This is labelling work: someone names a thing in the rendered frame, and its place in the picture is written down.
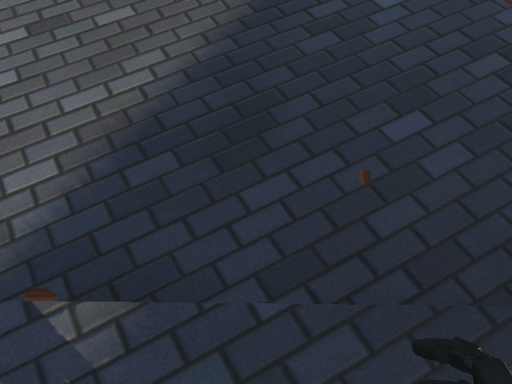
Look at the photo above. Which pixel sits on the robot right hand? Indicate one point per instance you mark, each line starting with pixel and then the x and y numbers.
pixel 464 356

